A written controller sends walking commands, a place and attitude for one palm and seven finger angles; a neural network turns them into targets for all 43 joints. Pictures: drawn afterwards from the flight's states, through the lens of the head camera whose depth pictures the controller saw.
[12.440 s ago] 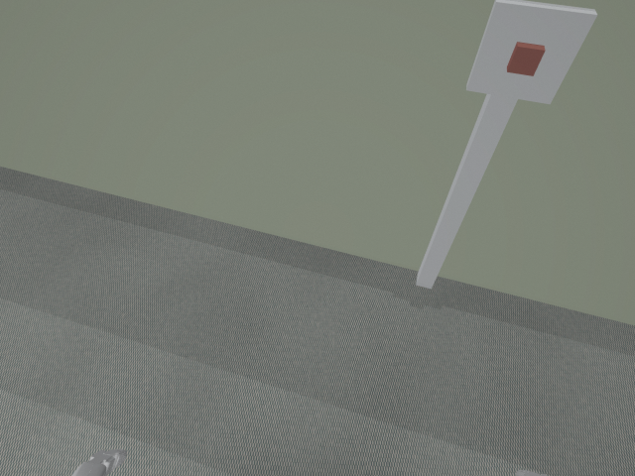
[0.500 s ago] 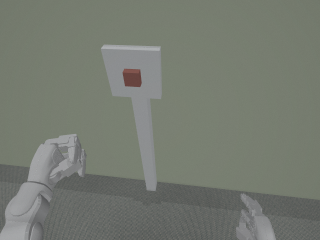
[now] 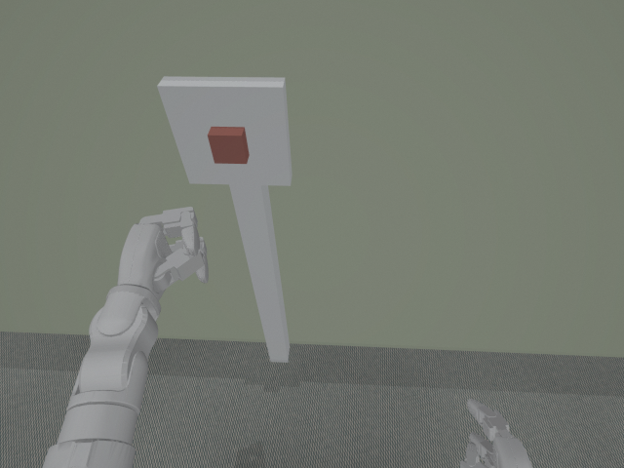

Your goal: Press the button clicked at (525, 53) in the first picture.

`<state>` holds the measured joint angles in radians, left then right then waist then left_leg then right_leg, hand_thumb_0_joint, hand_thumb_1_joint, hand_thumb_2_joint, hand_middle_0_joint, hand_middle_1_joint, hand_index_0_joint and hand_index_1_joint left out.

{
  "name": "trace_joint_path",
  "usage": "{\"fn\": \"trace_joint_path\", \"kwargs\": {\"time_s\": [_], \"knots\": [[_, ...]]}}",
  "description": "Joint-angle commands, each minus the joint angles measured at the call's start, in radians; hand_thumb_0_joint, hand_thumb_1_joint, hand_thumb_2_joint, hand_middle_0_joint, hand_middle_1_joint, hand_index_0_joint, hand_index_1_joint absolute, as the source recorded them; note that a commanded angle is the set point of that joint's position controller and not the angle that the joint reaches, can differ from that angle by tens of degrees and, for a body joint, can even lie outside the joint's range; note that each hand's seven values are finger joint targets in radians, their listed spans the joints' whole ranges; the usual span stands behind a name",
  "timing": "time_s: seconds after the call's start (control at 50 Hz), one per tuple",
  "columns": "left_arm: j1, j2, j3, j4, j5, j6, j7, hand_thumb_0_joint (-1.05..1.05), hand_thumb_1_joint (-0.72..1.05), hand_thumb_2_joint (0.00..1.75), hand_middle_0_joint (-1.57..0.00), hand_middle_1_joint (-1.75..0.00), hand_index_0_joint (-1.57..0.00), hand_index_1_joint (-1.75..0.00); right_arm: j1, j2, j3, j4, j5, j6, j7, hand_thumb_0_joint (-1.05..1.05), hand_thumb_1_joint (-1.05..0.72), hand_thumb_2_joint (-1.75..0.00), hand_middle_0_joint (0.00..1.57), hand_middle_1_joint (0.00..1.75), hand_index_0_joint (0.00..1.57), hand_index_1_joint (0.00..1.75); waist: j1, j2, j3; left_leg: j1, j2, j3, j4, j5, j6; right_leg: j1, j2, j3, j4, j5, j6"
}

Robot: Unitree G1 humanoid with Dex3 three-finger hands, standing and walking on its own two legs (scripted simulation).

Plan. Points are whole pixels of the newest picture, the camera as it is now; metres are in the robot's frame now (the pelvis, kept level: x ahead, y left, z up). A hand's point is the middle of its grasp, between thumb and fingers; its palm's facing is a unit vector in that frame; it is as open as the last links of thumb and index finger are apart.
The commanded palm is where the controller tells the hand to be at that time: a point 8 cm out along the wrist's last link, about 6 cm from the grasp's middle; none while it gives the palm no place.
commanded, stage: aim a knuckle at the button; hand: left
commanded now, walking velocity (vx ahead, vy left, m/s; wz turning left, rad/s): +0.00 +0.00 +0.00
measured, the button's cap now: (229, 144) +0.54 +0.17 +0.14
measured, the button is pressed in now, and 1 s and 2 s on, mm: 0 0 7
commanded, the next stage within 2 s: press the button with the knuckle in 1.30 s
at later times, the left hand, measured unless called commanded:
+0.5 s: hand (242, 206) +0.44 +0.13 +0.11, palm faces +0.02 -1.00 -0.01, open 3.1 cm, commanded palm +0.42 +0.19 +0.11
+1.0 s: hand (249, 199) +0.46 +0.12 +0.10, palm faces +0.02 -1.00 -0.01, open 3.1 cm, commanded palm +0.43 +0.18 +0.11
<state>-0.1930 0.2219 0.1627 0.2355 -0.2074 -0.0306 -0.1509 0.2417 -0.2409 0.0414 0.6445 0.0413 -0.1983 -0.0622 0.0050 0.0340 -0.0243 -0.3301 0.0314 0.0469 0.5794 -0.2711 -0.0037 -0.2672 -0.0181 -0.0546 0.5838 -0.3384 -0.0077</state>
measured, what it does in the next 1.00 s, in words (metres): stands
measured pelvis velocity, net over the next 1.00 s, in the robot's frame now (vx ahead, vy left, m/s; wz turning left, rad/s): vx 0.00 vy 0.00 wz -0.04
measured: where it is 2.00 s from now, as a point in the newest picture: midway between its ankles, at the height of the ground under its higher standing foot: outside the picture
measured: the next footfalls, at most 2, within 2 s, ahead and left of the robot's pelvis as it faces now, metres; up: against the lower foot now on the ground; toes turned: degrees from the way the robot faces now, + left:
none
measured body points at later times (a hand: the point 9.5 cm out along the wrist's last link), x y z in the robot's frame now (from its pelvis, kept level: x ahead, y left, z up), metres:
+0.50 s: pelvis +0.00 +0.00 -0.01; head +0.04 -0.01 +0.44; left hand +0.43 +0.19 +0.11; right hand +0.09 -0.26 -0.12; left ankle +0.02 +0.12 -0.73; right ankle -0.02 -0.11 -0.73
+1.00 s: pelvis +0.00 +0.00 -0.01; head +0.05 +0.00 +0.44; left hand +0.45 +0.18 +0.10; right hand +0.04 -0.25 -0.14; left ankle +0.02 +0.12 -0.73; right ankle -0.02 -0.11 -0.73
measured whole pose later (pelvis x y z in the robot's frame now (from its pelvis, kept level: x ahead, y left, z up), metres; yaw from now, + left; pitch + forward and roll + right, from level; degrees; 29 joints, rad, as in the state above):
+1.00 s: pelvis +0.00 +0.00 -0.01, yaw -2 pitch +9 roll -1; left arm -0.68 0.25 0.24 0.88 -0.12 -0.28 -0.04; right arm 0.38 -0.24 -0.01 0.67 0.02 -0.01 0.00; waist -0.09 0.03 -0.07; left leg -0.53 0.06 0.07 0.70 -0.32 0.00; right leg -0.48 0.01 -0.02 0.68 -0.36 -0.01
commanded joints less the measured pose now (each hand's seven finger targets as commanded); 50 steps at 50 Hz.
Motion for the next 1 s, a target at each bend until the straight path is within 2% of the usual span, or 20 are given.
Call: {"fn": "trace_joint_path", "kwargs": {"time_s": [0.0,0.06,0.1,0.14,0.22,0.24,0.32,0.36,0.38,0.42,0.44,0.5,0.52,0.58,0.6,0.68,0.74,0.84,0.94,0.98], "knots": [[-0.383,0.159,0.059,-0.154,-0.006,-0.072,0.015,0.00,0.90,0.90,-1.30,-1.50,-1.30,-1.50,-0.074,-0.121,-0.046,-0.135,0.010,-0.028,-0.006,0.00,-0.90,-0.90,0.20,0.30,0.20,0.30,-0.011,-0.043,-0.221,0.160,-0.030,-0.038,-0.041,0.215,0.024,-0.026,0.028,0.006,-0.070,0.324,-0.005],[-0.469,0.152,0.043,-0.119,0.003,-0.083,0.028,0.00,0.90,0.90,-1.30,-1.50,-1.30,-1.50,-0.066,-0.123,-0.049,-0.128,0.008,-0.009,-0.009,0.00,-0.90,-0.90,0.20,0.30,0.20,0.30,-0.024,-0.047,-0.241,0.161,-0.031,-0.036,-0.031,0.204,0.028,-0.036,0.027,0.014,-0.072,0.315,-0.003],[-0.540,0.154,0.035,-0.079,0.011,-0.093,0.035,0.00,0.90,0.90,-1.30,-1.50,-1.30,-1.50,-0.057,-0.123,-0.047,-0.118,0.008,0.004,-0.011,0.00,-0.90,-0.90,0.20,0.30,0.20,0.30,-0.033,-0.003,-0.251,0.165,-0.033,-0.038,-0.028,0.198,0.025,-0.048,0.026,0.016,-0.067,0.305,-0.006],[-0.616,0.150,0.023,-0.025,0.016,-0.107,0.044,0.00,0.90,0.90,-1.30,-1.50,-1.30,-1.50,-0.042,-0.126,-0.049,-0.106,0.008,0.014,-0.010,0.00,-0.90,-0.90,0.20,0.30,0.20,0.30,-0.047,-0.046,-0.248,0.156,-0.029,-0.045,-0.019,0.192,0.028,-0.063,0.031,0.013,-0.064,0.292,-0.006],[-0.683,0.125,0.011,0.082,0.026,-0.139,0.059,0.00,0.90,0.90,-1.30,-1.50,-1.30,-1.50,-0.014,-0.124,-0.057,-0.091,0.005,0.030,-0.003,0.00,-0.90,-0.90,0.20,0.30,0.20,0.30,-0.047,-0.001,-0.300,0.171,-0.033,-0.043,-0.002,0.216,0.024,-0.073,0.030,0.016,-0.047,0.322,-0.009],[-0.691,0.143,0.026,0.138,0.028,-0.141,0.064,0.00,0.90,0.90,-1.30,-1.50,-1.30,-1.50,0.002,-0.132,-0.057,-0.083,0.002,0.038,0.000,0.00,-0.90,-0.90,0.20,0.30,0.20,0.30,-0.052,-0.064,-0.298,0.148,-0.032,-0.046,0.002,0.216,0.029,-0.069,0.035,0.013,-0.045,0.325,-0.006],[-0.767,0.182,0.073,0.230,0.042,-0.173,0.083,0.00,0.90,0.90,-1.30,-1.50,-1.30,-1.50,0.033,-0.134,-0.064,-0.078,-0.004,0.063,0.011,0.00,-0.90,-0.90,0.20,0.30,0.20,0.30,-0.045,-0.043,-0.332,0.123,-0.036,-0.037,0.016,0.240,0.029,-0.060,0.032,0.023,-0.025,0.368,-0.007],[-0.779,0.220,0.107,0.261,0.048,-0.193,0.089,0.00,0.90,0.90,-1.30,-1.50,-1.30,-1.50,0.052,-0.138,-0.066,-0.081,-0.008,0.077,0.015,0.00,-0.90,-0.90,0.20,0.30,0.20,0.30,-0.041,-0.089,-0.361,0.094,-0.037,-0.032,0.020,0.261,0.033,-0.023,0.033,0.028,-0.014,0.410,-0.003],[-0.783,0.212,0.098,0.282,0.051,-0.201,0.086,0.00,0.90,0.90,-1.30,-1.50,-1.30,-1.50,0.052,-0.135,-0.067,-0.083,-0.006,0.083,0.018,0.00,-0.90,-0.90,0.20,0.30,0.20,0.30,-0.040,-0.062,-0.351,0.084,-0.038,-0.026,0.023,0.255,0.031,-0.026,0.033,0.031,-0.012,0.415,-0.004],[-0.870,0.191,0.074,0.324,0.057,-0.219,0.084,0.00,0.90,0.90,-1.30,-1.50,-1.30,-1.50,0.070,-0.134,-0.069,-0.071,-0.005,0.093,0.021,0.00,-0.90,-0.90,0.20,0.30,0.20,0.30,-0.067,-0.050,-0.327,0.079,-0.037,-0.023,0.033,0.233,0.032,-0.070,0.037,0.031,-0.014,0.394,-0.002],[-0.900,0.199,0.078,0.360,0.059,-0.227,0.084,0.00,0.90,0.90,-1.30,-1.50,-1.30,-1.50,0.083,-0.138,-0.071,-0.065,-0.007,0.098,0.022,0.00,-0.90,-0.90,0.20,0.30,0.20,0.30,-0.079,-0.087,-0.317,0.065,-0.036,-0.026,0.039,0.226,0.037,-0.079,0.040,0.032,-0.016,0.387,-0.001],[-0.977,0.233,0.106,0.415,0.065,-0.258,0.083,0.00,0.90,0.90,-1.30,-1.50,-1.30,-1.50,0.110,-0.141,-0.077,-0.052,-0.010,0.108,0.023,0.00,-0.90,-0.90,0.20,0.30,0.20,0.30,-0.081,-0.039,-0.353,0.064,-0.038,-0.022,0.048,0.220,0.035,-0.090,0.041,0.039,-0.006,0.382,-0.003],[-0.999,0.209,0.082,0.423,0.069,-0.266,0.078,0.00,0.90,0.90,-1.30,-1.50,-1.30,-1.50,0.117,-0.140,-0.078,-0.051,-0.011,0.110,0.026,0.00,-0.90,-0.90,0.20,0.30,0.20,0.30,-0.088,-0.009,-0.370,0.070,-0.039,-0.021,0.054,0.228,0.034,-0.099,0.042,0.038,0.000,0.387,-0.004],[-1.080,0.228,0.096,0.517,0.076,-0.293,0.081,0.00,0.90,0.90,-1.30,-1.50,-1.30,-1.50,0.153,-0.146,-0.083,-0.026,-0.016,0.121,0.029,0.00,-0.90,-0.90,0.20,0.30,0.20,0.30,-0.112,-0.038,-0.372,0.050,-0.035,-0.028,0.070,0.219,0.036,-0.133,0.047,0.038,0.010,0.374,-0.001],[-1.045,0.236,0.109,0.547,0.080,-0.298,0.079,0.00,0.90,0.90,-1.30,-1.50,-1.30,-1.50,0.162,-0.149,-0.085,-0.029,-0.017,0.125,0.032,0.00,-0.90,-0.90,0.20,0.30,0.20,0.30,-0.095,-0.023,-0.386,0.043,-0.036,-0.029,0.070,0.216,0.033,-0.133,0.047,0.035,0.016,0.361,-0.006],[-0.991,0.230,0.122,0.538,0.082,-0.320,0.078,0.00,0.90,0.90,-1.30,-1.50,-1.30,-1.50,0.177,-0.151,-0.092,-0.047,-0.022,0.135,0.046,0.00,-0.90,-0.90,0.20,0.30,0.20,0.30,-0.079,-0.007,-0.448,0.064,-0.031,-0.028,0.080,0.272,0.031,-0.124,0.053,0.027,0.039,0.398,-0.009],[-0.971,0.247,0.138,0.566,0.084,-0.315,0.083,0.00,0.90,0.90,-1.30,-1.50,-1.30,-1.50,0.186,-0.156,-0.092,-0.054,-0.023,0.150,0.050,0.00,-0.90,-0.90,0.20,0.30,0.20,0.30,-0.082,-0.063,-0.397,0.012,-0.030,-0.024,0.076,0.240,0.036,-0.126,0.058,0.026,0.034,0.379,-0.006],[-0.985,0.277,0.157,0.417,0.091,-0.337,0.101,0.00,0.90,0.90,-1.30,-1.50,-1.30,-1.50,0.180,-0.151,-0.098,-0.075,-0.023,0.157,0.050,0.00,-0.90,-0.90,0.20,0.30,0.20,0.30,-0.072,0.004,-0.471,0.069,-0.027,-0.020,0.087,0.292,0.036,-0.103,0.061,0.031,0.046,0.420,-0.009],[-0.939,0.179,0.080,0.406,0.081,-0.314,0.102,0.00,0.90,0.90,-1.30,-1.50,-1.30,-1.50,0.163,-0.144,-0.096,-0.074,-0.016,0.151,0.051,0.00,-0.90,-0.90,0.20,0.30,0.20,0.30,-0.091,-0.005,-0.409,0.087,-0.018,-0.023,0.078,0.270,0.034,-0.148,0.066,0.019,0.028,0.380,-0.008],[-0.948,0.179,0.080,0.416,0.081,-0.298,0.106,0.00,0.90,0.90,-1.30,-1.50,-1.30,-1.50,0.159,-0.145,-0.096,-0.069,-0.014,0.151,0.050,0.00,-0.90,-0.90,0.20,0.30,0.20,0.30,-0.089,-0.011,-0.386,0.072,-0.020,-0.026,0.070,0.241,0.033,-0.154,0.064,0.019,0.022,0.361,-0.007]]}}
